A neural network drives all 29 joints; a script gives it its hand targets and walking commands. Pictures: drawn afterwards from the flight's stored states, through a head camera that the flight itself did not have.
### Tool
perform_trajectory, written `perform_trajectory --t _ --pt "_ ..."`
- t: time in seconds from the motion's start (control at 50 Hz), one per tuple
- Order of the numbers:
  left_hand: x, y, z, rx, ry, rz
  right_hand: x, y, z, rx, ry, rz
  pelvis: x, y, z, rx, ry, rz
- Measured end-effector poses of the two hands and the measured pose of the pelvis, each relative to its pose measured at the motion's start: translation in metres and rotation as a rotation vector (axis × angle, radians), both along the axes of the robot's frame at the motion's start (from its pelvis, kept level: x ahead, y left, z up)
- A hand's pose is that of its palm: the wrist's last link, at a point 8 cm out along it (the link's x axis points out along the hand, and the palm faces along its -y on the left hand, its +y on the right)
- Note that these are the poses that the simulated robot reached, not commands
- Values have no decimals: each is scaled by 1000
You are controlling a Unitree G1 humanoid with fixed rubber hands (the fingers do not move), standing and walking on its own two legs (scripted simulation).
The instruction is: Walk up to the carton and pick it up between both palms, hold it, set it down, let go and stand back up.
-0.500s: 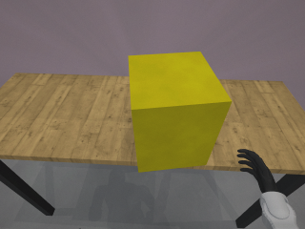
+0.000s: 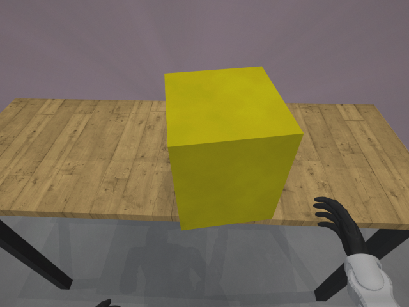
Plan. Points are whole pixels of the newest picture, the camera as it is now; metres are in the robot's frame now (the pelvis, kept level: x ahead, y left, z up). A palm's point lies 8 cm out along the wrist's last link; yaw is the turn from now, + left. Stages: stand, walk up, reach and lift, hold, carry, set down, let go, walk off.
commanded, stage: stand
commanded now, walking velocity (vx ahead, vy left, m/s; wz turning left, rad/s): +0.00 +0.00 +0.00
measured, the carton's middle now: (220, 149) +0.40 +0.01 +0.11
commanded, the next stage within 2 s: none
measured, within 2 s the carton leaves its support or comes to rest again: neither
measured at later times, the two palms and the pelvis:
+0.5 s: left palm out of the picture +0.09 +0.25 -0.10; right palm (350, 242) +0.24 -0.23 +0.04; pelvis +0.00 +0.00 +0.00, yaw -1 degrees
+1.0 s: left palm out of the picture +0.11 +0.25 -0.10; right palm (350, 242) +0.24 -0.23 +0.03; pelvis +0.00 +0.00 +0.00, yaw -3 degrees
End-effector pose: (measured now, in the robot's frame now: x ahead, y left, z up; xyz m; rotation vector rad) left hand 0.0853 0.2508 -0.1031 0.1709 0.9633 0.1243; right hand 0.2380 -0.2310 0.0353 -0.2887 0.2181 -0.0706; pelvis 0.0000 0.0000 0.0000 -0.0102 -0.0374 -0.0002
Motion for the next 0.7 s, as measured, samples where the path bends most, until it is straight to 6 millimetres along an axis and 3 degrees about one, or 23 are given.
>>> perform_trajectory --t 0.7 --pt "12 -2 3 2 -4 -34 0 0 0 8 -2 -4 1 0 0 3 2 -30"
